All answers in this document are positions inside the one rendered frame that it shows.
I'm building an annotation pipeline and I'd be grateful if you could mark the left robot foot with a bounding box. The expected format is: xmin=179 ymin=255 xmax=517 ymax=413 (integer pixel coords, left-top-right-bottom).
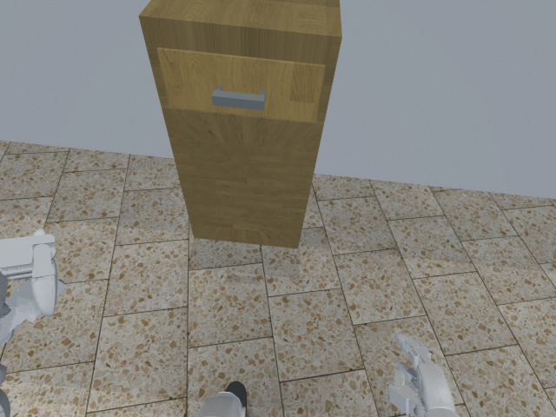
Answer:
xmin=225 ymin=381 xmax=247 ymax=412

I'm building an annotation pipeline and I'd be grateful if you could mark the right robot hand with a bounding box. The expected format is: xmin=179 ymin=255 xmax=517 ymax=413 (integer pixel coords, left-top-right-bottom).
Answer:
xmin=389 ymin=333 xmax=456 ymax=417

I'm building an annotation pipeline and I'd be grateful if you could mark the cabinet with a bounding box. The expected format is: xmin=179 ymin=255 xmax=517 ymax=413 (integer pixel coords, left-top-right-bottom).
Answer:
xmin=139 ymin=0 xmax=342 ymax=248

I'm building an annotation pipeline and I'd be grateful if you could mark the handle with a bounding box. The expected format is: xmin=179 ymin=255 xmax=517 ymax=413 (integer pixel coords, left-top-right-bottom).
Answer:
xmin=212 ymin=84 xmax=265 ymax=110

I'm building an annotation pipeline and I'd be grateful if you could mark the drawer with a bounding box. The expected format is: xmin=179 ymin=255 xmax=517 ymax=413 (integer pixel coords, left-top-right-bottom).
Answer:
xmin=157 ymin=48 xmax=325 ymax=122

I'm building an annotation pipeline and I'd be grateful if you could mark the robot left shin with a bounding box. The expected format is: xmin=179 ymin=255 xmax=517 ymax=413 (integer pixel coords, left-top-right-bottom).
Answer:
xmin=216 ymin=392 xmax=241 ymax=403

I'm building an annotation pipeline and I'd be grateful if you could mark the left robot hand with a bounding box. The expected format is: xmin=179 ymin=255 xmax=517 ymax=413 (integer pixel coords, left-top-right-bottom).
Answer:
xmin=0 ymin=228 xmax=65 ymax=346

